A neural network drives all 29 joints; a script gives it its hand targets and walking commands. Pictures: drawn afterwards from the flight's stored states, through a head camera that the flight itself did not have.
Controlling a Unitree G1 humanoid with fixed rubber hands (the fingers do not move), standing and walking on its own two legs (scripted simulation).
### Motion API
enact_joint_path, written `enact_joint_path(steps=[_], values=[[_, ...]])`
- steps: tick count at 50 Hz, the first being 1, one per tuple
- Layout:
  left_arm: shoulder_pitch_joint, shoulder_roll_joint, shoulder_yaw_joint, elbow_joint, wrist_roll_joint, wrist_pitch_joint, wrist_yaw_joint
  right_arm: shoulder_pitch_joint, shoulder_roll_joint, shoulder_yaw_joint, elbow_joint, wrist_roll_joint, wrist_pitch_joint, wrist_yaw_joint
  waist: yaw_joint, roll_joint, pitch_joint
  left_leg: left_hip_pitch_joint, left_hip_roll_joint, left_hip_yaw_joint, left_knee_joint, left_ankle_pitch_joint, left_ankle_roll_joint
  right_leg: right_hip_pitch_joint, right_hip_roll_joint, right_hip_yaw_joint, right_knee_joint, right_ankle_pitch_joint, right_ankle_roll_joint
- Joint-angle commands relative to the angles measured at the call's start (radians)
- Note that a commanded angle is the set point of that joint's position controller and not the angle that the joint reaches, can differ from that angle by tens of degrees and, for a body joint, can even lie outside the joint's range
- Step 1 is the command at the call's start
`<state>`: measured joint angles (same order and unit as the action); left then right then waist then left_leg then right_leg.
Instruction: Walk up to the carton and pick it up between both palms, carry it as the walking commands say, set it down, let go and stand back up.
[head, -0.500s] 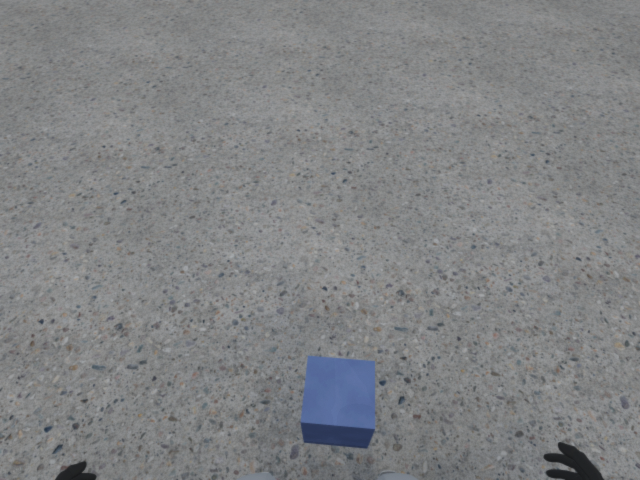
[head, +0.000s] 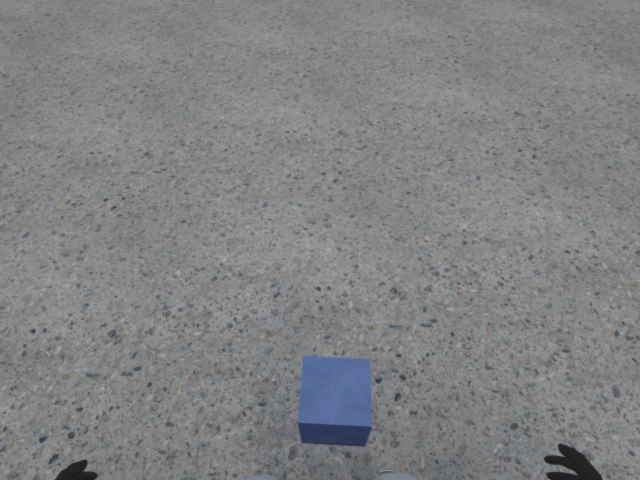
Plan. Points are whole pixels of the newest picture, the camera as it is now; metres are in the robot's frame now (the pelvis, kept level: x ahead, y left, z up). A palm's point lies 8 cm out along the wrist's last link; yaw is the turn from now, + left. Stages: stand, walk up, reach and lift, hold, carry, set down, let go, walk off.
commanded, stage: walk up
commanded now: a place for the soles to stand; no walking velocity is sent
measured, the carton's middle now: (334, 402) +0.41 -0.01 -0.63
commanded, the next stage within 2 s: none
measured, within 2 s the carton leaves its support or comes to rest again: neither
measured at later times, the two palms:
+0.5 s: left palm out of the picture +0.10 +0.34 -0.08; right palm out of the picture +0.13 -0.33 -0.09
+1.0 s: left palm out of the picture +0.09 +0.34 -0.08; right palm out of the picture +0.11 -0.33 -0.09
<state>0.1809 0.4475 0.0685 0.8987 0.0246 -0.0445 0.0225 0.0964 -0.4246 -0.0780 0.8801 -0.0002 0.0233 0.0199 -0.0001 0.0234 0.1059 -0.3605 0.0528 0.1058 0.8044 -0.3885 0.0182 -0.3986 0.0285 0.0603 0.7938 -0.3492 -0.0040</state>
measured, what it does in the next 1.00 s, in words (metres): stands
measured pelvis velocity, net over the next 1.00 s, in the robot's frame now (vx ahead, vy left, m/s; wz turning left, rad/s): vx -0.01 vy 0.00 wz -0.03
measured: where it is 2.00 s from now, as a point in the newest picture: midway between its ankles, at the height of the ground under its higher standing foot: outside the picture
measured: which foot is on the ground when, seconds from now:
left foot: down 0.00-1.00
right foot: down 0.00-1.00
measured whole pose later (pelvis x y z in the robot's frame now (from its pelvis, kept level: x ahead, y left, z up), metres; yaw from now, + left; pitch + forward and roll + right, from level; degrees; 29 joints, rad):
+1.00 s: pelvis -0.01 +0.00 +0.00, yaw -2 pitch -3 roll +0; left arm 0.16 0.45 0.06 0.93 0.02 -0.03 0.02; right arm 0.08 -0.42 -0.08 0.90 0.00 0.03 0.02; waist 0.00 0.03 0.12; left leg -0.36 0.06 0.11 0.80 -0.39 0.03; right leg -0.38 0.03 0.04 0.77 -0.33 0.00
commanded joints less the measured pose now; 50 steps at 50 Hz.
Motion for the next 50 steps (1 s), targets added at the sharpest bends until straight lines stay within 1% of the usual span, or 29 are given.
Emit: enact_joint_path(steps=[1,3,4,7,9,11,13,15,16,17,19,21,22,23,26,28,30,32,34,37,39,40,41,43,45,46,47,49,50], values=[[-0.018,0.175,0.012,-0.026,-0.024,-0.004,0.006,-0.069,-0.254,-0.042,-0.046,-0.021,-0.038,-0.006,0.0,0.116,-0.085,0.083,0.292,-0.333,-0.403,-0.061,0.168,-0.075,-0.003,-0.017,0.045,0.006,-0.028],[0.033,0.179,0.017,-0.021,-0.02,-0.009,0.009,-0.123,-0.249,-0.037,-0.053,-0.019,-0.038,-0.007,0.036,0.121,-0.095,0.039,0.284,-0.274,-0.337,0.114,0.178,0.013,-0.016,-0.025,0.022,-0.023,-0.037],[0.048,0.191,0.024,-0.019,-0.011,-0.014,0.007,-0.123,-0.25,-0.038,-0.055,-0.023,-0.033,-0.006,0.029,0.089,-0.119,0.032,0.244,-0.202,-0.267,0.14,0.139,0.056,-0.032,-0.015,-0.048,0.079,-0.043],[0.004,0.239,0.028,-0.03,0.002,-0.023,0.008,-0.091,-0.184,-0.032,-0.066,-0.005,-0.014,-0.009,-0.013,-0.095,-0.146,0.065,0.038,-0.094,-0.058,0.019,0.026,0.017,-0.13,0.29,-0.222,0.282,-0.139],[-0.032,0.266,0.027,-0.035,0.004,-0.025,0.012,-0.069,-0.165,-0.036,-0.061,-0.008,-0.006,-0.006,-0.036,-0.095,-0.14,0.052,-0.032,-0.132,-0.023,-0.11,0.013,-0.015,-0.218,0.457,-0.298,0.197,-0.213],[-0.067,0.241,0.025,-0.052,-0.001,-0.02,0.015,-0.04,-0.177,-0.033,-0.032,-0.012,-0.013,-0.008,-0.039,-0.116,-0.126,0.118,-0.008,-0.151,-0.119,-0.071,0.029,-0.059,-0.187,0.386,-0.292,0.158,-0.171],[-0.088,0.211,0.013,-0.056,-0.005,-0.015,0.011,-0.031,-0.185,-0.031,-0.028,-0.014,-0.025,-0.012,-0.049,-0.058,-0.093,0.176,0.074,-0.193,-0.218,0.012,0.057,-0.131,-0.129,0.259,-0.225,0.185,-0.111],[-0.078,0.17,0.007,-0.051,-0.018,-0.012,0.004,-0.045,-0.23,-0.038,-0.025,-0.018,-0.035,-0.009,-0.028,0.058,-0.128,0.158,0.188,-0.268,-0.322,0.048,0.116,-0.083,-0.025,0.076,-0.052,0.179,-0.047],[-0.023,0.173,0.011,-0.019,-0.028,-0.007,0.004,-0.052,-0.241,-0.035,-0.032,-0.018,-0.039,-0.007,0.0,0.099,-0.151,0.132,0.242,-0.271,-0.34,0.07,0.145,-0.021,-0.018,0.007,-0.013,0.125,-0.032],[-0.002,0.194,0.017,-0.019,-0.021,-0.009,0.004,-0.082,-0.234,-0.033,-0.037,-0.017,-0.036,-0.006,0.008,0.065,-0.138,0.115,0.256,-0.269,-0.315,0.129,0.16,0.003,-0.012,-0.013,0.006,0.104,-0.03],[0.023,0.186,0.021,-0.014,-0.02,-0.011,0.004,-0.106,-0.237,-0.03,-0.037,-0.021,-0.032,-0.007,0.017,0.111,-0.124,0.077,0.22,-0.2,-0.282,0.166,0.129,0.034,-0.023,-0.002,-0.044,0.149,-0.038],[0.011,0.199,0.017,-0.015,-0.008,-0.018,-0.001,-0.098,-0.215,-0.034,-0.061,-0.017,-0.021,-0.013,-0.002,0.033,-0.134,0.069,0.16,-0.15,-0.211,0.113,0.085,0.047,-0.051,0.081,-0.113,0.277,-0.065],[-0.003,0.218,0.023,-0.022,-0.003,-0.017,0.006,-0.103,-0.2,-0.028,-0.052,-0.008,-0.017,-0.013,-0.004,-0.029,-0.142,0.075,0.097,-0.114,-0.148,0.072,0.06,0.019,-0.087,0.167,-0.154,0.29,-0.096],[-0.016,0.223,0.022,-0.032,-0.002,-0.02,0.006,-0.114,-0.198,-0.033,-0.051,-0.009,-0.011,-0.01,-0.015,-0.024,-0.134,0.083,0.053,-0.112,-0.09,0.049,0.035,-0.01,-0.12,0.291,-0.209,0.304,-0.136],[-0.044,0.262,0.028,-0.039,0.003,-0.022,0.014,-0.069,-0.167,-0.028,-0.04,-0.005,-0.008,-0.009,-0.036,-0.115,-0.131,0.083,-0.024,-0.134,-0.038,-0.064,0.021,-0.038,-0.21,0.436,-0.292,0.238,-0.206],[-0.092,0.217,0.013,-0.051,-0.004,-0.018,0.012,-0.012,-0.179,-0.031,-0.02,-0.012,-0.019,-0.012,-0.054,-0.109,-0.147,0.173,0.028,-0.182,-0.177,0.025,0.042,-0.076,-0.163,0.326,-0.241,0.232,-0.148],[-0.076,0.178,0.003,-0.044,-0.015,-0.014,0.009,-0.048,-0.22,-0.037,-0.01,-0.018,-0.03,-0.009,-0.031,0.038,-0.113,0.169,0.157,-0.24,-0.295,0.049,0.09,-0.113,-0.044,0.125,-0.096,0.181,-0.056],[-0.008,0.186,0.018,-0.028,-0.02,-0.008,0.008,-0.087,-0.241,-0.037,-0.038,-0.021,-0.029,-0.007,0.008,0.066,-0.133,0.098,0.253,-0.254,-0.333,0.096,0.152,0.014,-0.006,0.0,0.004,0.112,-0.033],[0.023,0.181,0.014,-0.018,-0.021,-0.01,0.004,-0.13,-0.241,-0.038,-0.049,-0.023,-0.025,-0.006,0.027,0.086,-0.127,0.048,0.245,-0.223,-0.3,0.108,0.144,0.059,-0.019,0.004,-0.032,0.111,-0.04],[0.0,0.211,0.019,-0.025,-0.002,-0.014,0.007,-0.111,-0.186,-0.032,-0.051,-0.006,-0.005,-0.009,-0.008,-0.009,-0.109,0.063,0.087,-0.112,-0.123,0.061,0.056,-0.004,-0.104,0.209,-0.193,0.296,-0.102],[-0.005,0.244,0.023,-0.028,0.003,-0.022,0.016,-0.091,-0.167,-0.032,-0.042,0.003,0.007,-0.007,-0.011,-0.093,-0.125,0.056,-0.027,-0.12,0.014,-0.055,0.019,-0.011,-0.216,0.452,-0.315,0.288,-0.204],[-0.019,0.267,0.028,-0.031,0.007,-0.021,0.02,-0.067,-0.167,-0.03,-0.041,-0.002,0.005,-0.009,-0.018,-0.137,-0.141,0.058,-0.029,-0.138,-0.014,-0.076,0.021,0.006,-0.24,0.486,-0.315,0.298,-0.223],[-0.049,0.269,0.028,-0.035,0.003,-0.018,0.023,-0.036,-0.176,-0.028,-0.03,-0.005,0.001,-0.009,-0.033,-0.143,-0.135,0.088,-0.026,-0.144,-0.058,-0.057,0.022,-0.011,-0.225,0.439,-0.293,0.293,-0.218],[-0.093,0.22,0.014,-0.044,-0.004,-0.01,0.019,0.0,-0.189,-0.031,-0.004,-0.016,-0.014,-0.012,-0.056,-0.055,-0.119,0.195,0.057,-0.192,-0.213,0.061,0.05,-0.129,-0.131,0.281,-0.219,0.245,-0.113],[-0.06,0.166,0.004,-0.022,-0.028,0.006,0.014,-0.042,-0.239,-0.042,-0.016,-0.016,-0.024,-0.004,-0.012,0.127,-0.116,0.142,0.243,-0.286,-0.396,0.035,0.133,-0.085,-0.003,0.024,0.005,0.094,-0.041],[-0.022,0.17,0.011,-0.014,-0.025,0.007,0.017,-0.109,-0.24,-0.039,-0.04,-0.023,-0.025,-0.004,0.01,0.176,-0.087,0.067,0.302,-0.33,-0.419,0.062,0.189,-0.046,0.011,-0.025,0.094,-0.064,-0.028],[-0.005,0.187,0.014,-0.01,-0.021,0.005,0.014,-0.15,-0.251,-0.041,-0.059,-0.024,-0.023,-0.006,0.009,0.135,-0.067,0.021,0.348,-0.343,-0.407,0.144,0.231,-0.025,-0.006,-0.053,0.128,-0.148,-0.024],[0.027,0.167,0.019,-0.009,-0.021,-0.005,0.004,-0.128,-0.23,-0.029,-0.05,-0.021,-0.024,-0.007,0.033,0.107,-0.099,0.072,0.241,-0.214,-0.268,0.256,0.145,0.057,-0.032,-0.032,-0.1,0.002,-0.041],[0.027,0.189,0.019,-0.007,-0.013,-0.015,0.003,-0.108,-0.216,-0.022,-0.048,-0.018,-0.021,-0.011,0.021,0.032,-0.13,0.084,0.181,-0.158,-0.194,0.253,0.089,0.081,-0.069,0.039,-0.163,0.25,-0.052]])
